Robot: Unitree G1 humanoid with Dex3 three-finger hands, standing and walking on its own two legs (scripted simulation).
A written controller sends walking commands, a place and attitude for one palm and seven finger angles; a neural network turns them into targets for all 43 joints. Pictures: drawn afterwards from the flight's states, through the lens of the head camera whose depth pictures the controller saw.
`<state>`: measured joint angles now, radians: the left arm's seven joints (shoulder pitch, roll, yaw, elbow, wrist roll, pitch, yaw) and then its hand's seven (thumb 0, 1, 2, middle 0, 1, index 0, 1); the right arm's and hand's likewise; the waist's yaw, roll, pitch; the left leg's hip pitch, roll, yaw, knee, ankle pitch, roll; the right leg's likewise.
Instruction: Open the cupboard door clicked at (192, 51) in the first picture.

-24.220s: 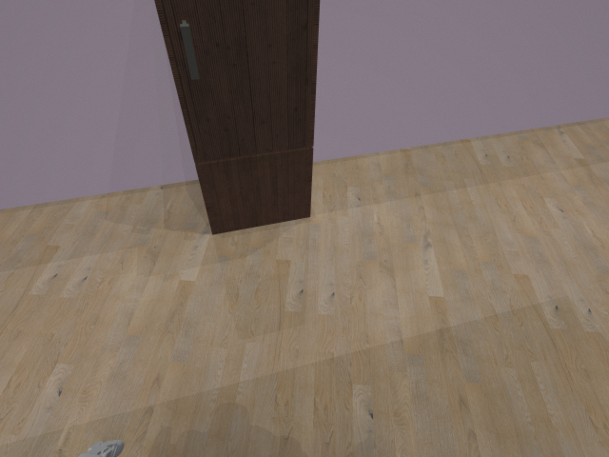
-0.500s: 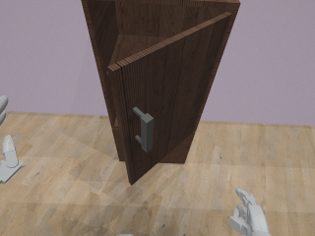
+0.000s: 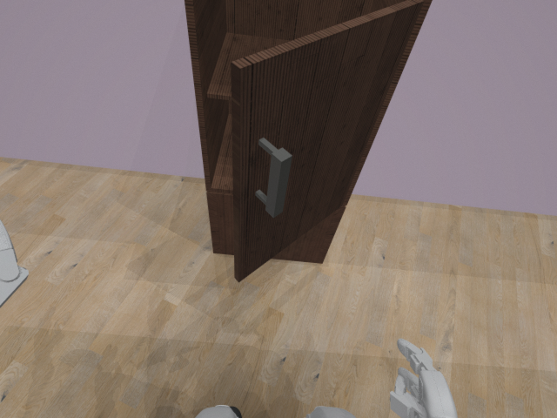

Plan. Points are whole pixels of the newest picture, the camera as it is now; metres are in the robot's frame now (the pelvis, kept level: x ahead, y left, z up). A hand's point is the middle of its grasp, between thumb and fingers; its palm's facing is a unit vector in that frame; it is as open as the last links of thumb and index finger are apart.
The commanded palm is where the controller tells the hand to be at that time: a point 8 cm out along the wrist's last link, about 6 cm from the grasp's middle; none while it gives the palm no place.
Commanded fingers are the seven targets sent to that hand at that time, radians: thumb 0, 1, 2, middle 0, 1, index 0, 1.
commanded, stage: stop stepping back and stand still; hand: left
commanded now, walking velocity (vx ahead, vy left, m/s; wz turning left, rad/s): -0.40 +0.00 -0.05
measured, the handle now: (269, 178) +0.47 +0.06 +0.05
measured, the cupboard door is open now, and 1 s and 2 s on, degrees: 45 45 45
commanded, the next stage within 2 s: let the arm hang, fingers relaxed in 1.02 s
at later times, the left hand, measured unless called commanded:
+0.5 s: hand (21, 392) +0.12 +0.23 +0.15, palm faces +0.45 -0.81 -0.37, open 7.4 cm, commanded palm +0.06 +0.26 +0.18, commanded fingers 0.00 0.90 0.90 -0.20 -0.30 -0.20 -0.30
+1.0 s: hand out of the picture +0.10 +0.24 +0.15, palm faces +0.42 -0.82 -0.40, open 7.4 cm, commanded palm +0.02 +0.28 +0.18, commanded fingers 0.00 0.90 0.90 -0.20 -0.30 -0.20 -0.30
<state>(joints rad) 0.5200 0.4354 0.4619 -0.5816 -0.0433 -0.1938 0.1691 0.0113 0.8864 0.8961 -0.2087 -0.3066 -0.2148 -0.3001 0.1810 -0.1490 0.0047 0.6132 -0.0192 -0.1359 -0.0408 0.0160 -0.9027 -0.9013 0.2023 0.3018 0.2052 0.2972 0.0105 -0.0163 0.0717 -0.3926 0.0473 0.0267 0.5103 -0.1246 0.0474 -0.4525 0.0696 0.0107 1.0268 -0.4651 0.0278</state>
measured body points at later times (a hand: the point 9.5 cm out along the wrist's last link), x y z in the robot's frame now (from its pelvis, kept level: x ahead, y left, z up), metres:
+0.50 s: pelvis -0.09 -0.03 -0.01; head -0.11 -0.03 +0.44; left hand +0.09 +0.27 +0.17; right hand +0.04 -0.31 -0.09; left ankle -0.06 +0.07 -0.74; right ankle -0.17 -0.12 -0.74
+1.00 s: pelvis -0.12 -0.01 -0.01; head -0.12 +0.00 +0.44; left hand +0.07 +0.28 +0.17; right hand +0.02 -0.25 -0.09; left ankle -0.09 +0.09 -0.74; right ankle -0.15 -0.11 -0.72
